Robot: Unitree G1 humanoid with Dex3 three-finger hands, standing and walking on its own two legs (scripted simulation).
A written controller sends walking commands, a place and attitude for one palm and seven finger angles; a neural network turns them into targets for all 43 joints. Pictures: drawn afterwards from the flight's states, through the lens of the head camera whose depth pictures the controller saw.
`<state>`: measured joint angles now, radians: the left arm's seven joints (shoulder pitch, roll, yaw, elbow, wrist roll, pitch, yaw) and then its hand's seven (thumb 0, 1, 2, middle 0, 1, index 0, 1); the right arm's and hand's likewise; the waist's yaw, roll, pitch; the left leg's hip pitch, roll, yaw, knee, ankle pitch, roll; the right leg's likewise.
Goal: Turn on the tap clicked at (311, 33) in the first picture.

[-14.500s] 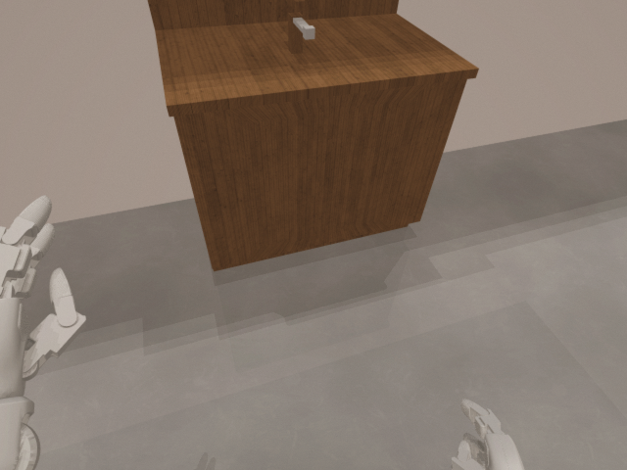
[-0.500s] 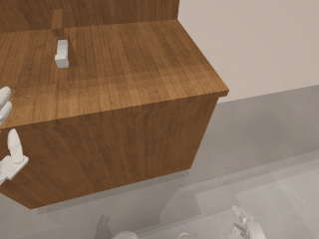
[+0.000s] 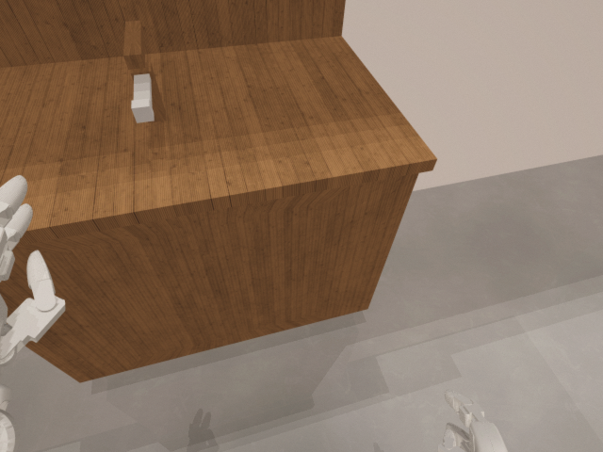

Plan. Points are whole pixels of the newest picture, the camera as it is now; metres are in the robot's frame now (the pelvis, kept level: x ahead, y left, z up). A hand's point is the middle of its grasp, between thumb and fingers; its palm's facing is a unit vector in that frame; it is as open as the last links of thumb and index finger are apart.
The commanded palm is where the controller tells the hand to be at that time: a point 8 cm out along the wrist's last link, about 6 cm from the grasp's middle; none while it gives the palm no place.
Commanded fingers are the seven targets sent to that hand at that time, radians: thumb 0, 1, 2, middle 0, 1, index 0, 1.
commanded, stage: come to a stop and stand still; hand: left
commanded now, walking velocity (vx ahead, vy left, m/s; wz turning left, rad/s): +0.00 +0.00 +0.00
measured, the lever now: (142, 110) +0.60 +0.30 +0.12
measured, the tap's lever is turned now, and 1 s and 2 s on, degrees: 0 0 0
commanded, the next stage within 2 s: look again from close up in 0.06 s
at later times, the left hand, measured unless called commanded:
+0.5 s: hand (37, 303) +0.22 +0.27 +0.16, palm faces +0.29 -0.89 -0.36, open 7.5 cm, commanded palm +0.17 +0.30 +0.19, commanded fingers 0.00 0.90 0.90 -0.20 -0.30 -0.20 -0.30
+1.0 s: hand (66, 238) +0.28 +0.26 +0.18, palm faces +0.38 -0.87 -0.32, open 7.5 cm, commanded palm +0.22 +0.30 +0.19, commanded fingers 0.00 0.90 0.90 -0.20 -0.30 -0.20 -0.30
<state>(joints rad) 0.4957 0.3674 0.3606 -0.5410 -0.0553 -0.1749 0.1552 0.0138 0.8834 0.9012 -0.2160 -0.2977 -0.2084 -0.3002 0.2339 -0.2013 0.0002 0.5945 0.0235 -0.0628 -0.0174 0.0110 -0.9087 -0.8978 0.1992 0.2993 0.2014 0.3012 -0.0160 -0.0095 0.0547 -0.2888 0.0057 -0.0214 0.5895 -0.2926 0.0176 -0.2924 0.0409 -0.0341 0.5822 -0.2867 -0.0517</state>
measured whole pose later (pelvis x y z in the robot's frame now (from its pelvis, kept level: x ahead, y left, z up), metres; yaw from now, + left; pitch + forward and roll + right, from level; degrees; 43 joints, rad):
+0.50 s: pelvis -0.01 +0.04 +0.01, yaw -4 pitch -1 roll -1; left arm 0.41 0.35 0.31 -0.37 -0.03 -0.21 0.08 0.01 0.88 0.90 -0.22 -0.30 -0.21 -0.30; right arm 0.22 -0.19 0.03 0.54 0.00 -0.13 -0.02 0.01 -0.91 -0.90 0.20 0.30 0.20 0.30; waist 0.02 -0.02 0.02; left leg -0.21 -0.01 0.06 0.45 -0.22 0.04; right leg -0.22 0.02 0.04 0.41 -0.17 0.00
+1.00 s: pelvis +0.05 +0.02 -0.01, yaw -1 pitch -1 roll -2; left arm 0.36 0.37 0.35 -0.49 -0.04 -0.22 0.13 0.02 0.88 0.90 -0.21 -0.30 -0.21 -0.30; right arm 0.22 -0.18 0.03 0.57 0.02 -0.09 -0.01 0.01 -0.91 -0.90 0.20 0.30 0.20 0.30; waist 0.01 -0.03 0.03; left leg -0.34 0.03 0.02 0.89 -0.45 0.01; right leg -0.22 0.05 -0.03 0.62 -0.39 -0.03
